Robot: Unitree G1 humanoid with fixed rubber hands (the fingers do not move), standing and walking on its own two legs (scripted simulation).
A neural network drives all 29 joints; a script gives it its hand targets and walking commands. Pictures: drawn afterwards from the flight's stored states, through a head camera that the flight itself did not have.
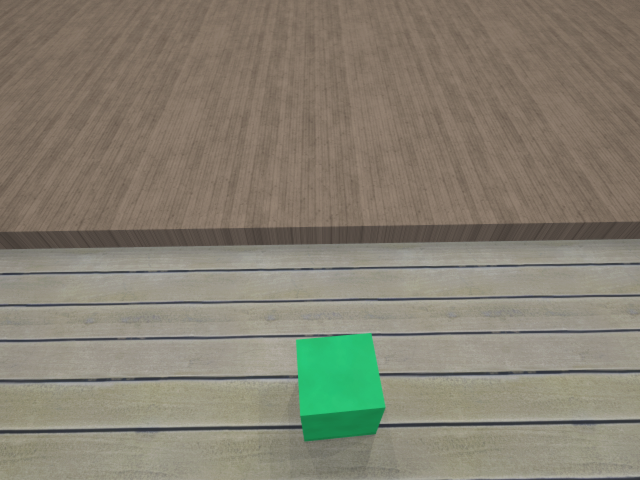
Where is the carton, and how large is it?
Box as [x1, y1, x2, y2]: [296, 333, 385, 441]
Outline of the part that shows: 370,333 296,340 300,417 304,441 375,433 385,407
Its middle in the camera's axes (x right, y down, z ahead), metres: +0.05 +0.43 +1.11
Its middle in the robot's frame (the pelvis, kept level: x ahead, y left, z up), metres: +0.45 -0.01 -0.65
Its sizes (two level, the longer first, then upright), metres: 0.210 0.200 0.250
